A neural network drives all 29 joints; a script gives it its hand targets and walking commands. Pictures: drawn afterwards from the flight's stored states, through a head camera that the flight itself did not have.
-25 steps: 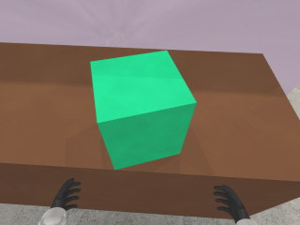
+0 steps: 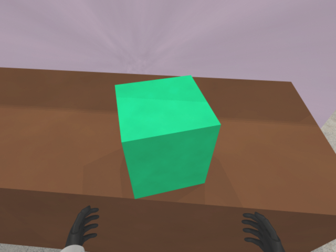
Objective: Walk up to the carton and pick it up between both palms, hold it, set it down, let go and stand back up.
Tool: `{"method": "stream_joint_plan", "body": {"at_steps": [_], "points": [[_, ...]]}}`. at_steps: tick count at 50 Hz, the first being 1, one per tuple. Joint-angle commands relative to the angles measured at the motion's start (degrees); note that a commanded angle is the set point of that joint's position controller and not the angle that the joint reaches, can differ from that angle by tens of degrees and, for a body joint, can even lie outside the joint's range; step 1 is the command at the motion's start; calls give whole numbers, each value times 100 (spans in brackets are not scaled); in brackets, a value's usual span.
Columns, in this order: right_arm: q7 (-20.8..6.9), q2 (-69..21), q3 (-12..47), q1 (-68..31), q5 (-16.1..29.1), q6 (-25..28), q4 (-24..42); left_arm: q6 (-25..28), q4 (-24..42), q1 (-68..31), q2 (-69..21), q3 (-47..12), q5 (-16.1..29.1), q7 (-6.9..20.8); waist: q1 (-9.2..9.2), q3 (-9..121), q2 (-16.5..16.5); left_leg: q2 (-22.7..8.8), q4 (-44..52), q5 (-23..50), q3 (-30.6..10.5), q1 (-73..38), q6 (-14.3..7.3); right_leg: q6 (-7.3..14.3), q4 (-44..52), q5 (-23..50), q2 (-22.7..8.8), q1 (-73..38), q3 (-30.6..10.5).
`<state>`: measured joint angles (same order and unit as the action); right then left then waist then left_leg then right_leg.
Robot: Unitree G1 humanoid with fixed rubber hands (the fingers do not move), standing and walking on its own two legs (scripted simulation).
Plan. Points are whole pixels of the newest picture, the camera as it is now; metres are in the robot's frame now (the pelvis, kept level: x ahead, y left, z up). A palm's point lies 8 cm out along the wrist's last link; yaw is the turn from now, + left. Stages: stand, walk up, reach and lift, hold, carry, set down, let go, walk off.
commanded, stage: reach and lift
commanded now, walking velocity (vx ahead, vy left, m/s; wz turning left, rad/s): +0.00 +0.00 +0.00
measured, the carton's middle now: (162, 137) +0.40 +0.06 +0.04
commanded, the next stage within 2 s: none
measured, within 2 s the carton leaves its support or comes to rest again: neither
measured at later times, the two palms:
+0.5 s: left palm (95, 220) +0.18 +0.20 +0.00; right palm (290, 233) +0.19 -0.24 -0.01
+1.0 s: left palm (104, 194) +0.22 +0.18 +0.04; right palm (296, 208) +0.22 -0.24 +0.03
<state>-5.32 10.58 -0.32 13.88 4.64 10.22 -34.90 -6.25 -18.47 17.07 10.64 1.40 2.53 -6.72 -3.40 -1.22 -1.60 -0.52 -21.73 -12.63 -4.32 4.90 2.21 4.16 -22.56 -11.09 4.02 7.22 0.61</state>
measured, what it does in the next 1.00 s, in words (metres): stands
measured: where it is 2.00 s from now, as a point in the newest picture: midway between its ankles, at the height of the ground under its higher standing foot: outside the picture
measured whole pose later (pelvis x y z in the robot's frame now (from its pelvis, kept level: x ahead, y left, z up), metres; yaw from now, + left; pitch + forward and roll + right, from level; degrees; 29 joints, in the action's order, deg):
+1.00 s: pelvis +0.01 -0.02 +0.00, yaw -2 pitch -2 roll +1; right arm -7.0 20.4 2.5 11.5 23.3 6.2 -13.4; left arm -11.8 8.0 13.9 0.8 0.3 -0.7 -14.9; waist -3.2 -1.0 -3.7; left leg -2.4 -18.4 -11.4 -2.5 5.4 3.1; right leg 5.6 -20.3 -9.5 5.8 8.9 -1.0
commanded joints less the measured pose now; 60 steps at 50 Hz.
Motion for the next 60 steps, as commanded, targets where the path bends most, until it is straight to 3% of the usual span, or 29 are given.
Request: {"method": "stream_joint_plan", "body": {"at_steps": [1, 2, 11, 14, 20, 22, 27, 28, 31, 34, 35, 37, 40, 44, 47, 50, 54, 58, 60], "points": [[-235, 1163, -286, -610, 254, 261, 1136, 342, 1066, -244, 287, 95, 17, -234, -147, 38, -168, -20, 512, 543, 636, 969, -247, -248, 757, -731, -486, -335, -332], [-304, 1223, -335, -533, 316, 276, 1067, 376, 1204, -219, 144, 14, -23, -291, -137, 76, 65, -50, 532, 647, 592, 844, -194, -166, 707, -621, -414, -273, -251], [-697, 1895, -276, -270, 1049, 552, 871, 538, 2102, 171, -490, -300, -371, -601, -27, 266, 321, -125, 391, 1370, 468, 272, -45, 90, 644, 193, -208, -42, -122], [-698, 1990, -280, -204, 1185, 708, 1180, 637, 2341, 339, -562, -296, -415, -636, -18, 462, 9, -52, 283, 1577, 534, 272, -75, 17, 644, 561, -236, -139, -194], [-706, 2166, -202, -102, 1449, 858, 1458, 670, 2578, 620, -855, -368, -601, -706, -94, 349, -95, 24, 273, 1852, 564, 194, -45, 45, 638, 970, -191, -223, -251], [-684, 2235, -150, -161, 1547, 906, 1715, 709, 2681, 631, -859, -300, -592, -728, -143, 380, -275, 41, 250, 1922, 590, 214, -59, 35, 649, 1128, -205, -246, -280], [-678, 2236, -38, -70, 1803, 771, 1863, 609, 3055, 505, -1115, -425, -635, -801, -63, 164, -198, 13, 340, 1818, 546, 136, -36, 101, 719, 1057, -195, -142, -305], [-649, 2248, -48, -7, 1817, 756, 2016, 607, 3142, 527, -1061, -401, -595, -804, -21, 193, -311, 52, 331, 1709, 558, 231, -78, 56, 738, 1095, -260, -220, -391], [-616, 2276, -84, 7, 1878, 733, 1948, 620, 3314, 410, -1180, -421, -642, -823, 83, 195, -213, 43, 349, 1593, 530, 157, -73, 46, 709, 1087, -281, -169, -402], [-542, 2230, -57, -114, 1895, 752, 2316, 642, 3406, 315, -1145, -411, -585, -801, 98, 202, -424, 84, 325, 1425, 552, 385, -136, -66, 726, 1253, -408, -290, -613], [-528, 2208, -61, -211, 1931, 738, 2336, 614, 3455, 195, -1132, -399, -595, -808, 86, 281, -353, 89, 374, 1299, 553, 460, -134, -74, 702, 1190, -447, -378, -644], [-474, 2201, -72, -220, 1940, 653, 2467, 519, 3596, 93, -1079, -313, -602, -828, 76, 266, -414, 93, 416, 1141, 558, 582, -157, -128, 717, 1171, -527, -503, -767], [-387, 2116, -84, -472, 1907, 405, 2698, 304, 3613, -247, -1019, -206, -543, -837, 61, 289, -555, 86, 506, 667, 585, 889, -200, -230, 792, 586, -666, -692, -973], [-227, 2008, -130, -855, 1878, 69, 3014, -40, 3772, -767, -922, -145, -451, -851, -14, 366, -469, 93, 557, 443, 598, 1007, -209, -315, 879, 252, -841, -773, -1208], [-162, 2056, -157, -1145, 1891, -203, 3152, -359, 3759, -1008, -896, -126, -383, -818, -62, 440, -354, 64, 595, 506, 623, 824, -210, -258, 864, 159, -780, -744, -1124], [-63, 2049, -198, -1386, 1881, -356, 3415, -550, 3966, -1214, -823, -36, -244, -806, -101, 706, -420, 30, 579, 635, 602, 780, -223, -336, 831, 306, -811, -819, -1168], [-41, 2177, -327, -1684, 1876, -630, 3266, -949, 4083, -1409, -857, -10, -283, -795, -75, 820, -218, -18, 568, 956, 576, 465, -187, -180, 826, 389, -650, -678, -971], [25, 2337, -411, -2218, 1841, -853, 3367, -1328, 4298, -1760, -821, -20, -117, -772, -53, 952, -297, -62, 508, 1242, 591, 95, -202, -115, 770, 680, -460, -444, -727], [19, 2384, -329, -2348, 1938, -931, 3422, -1486, 4467, -1768, -857, 2, -126, -812, -145, 1035, -240, -85, 461, 1529, 568, -72, -209, -70, 729, 755, -375, -454, -681]]}}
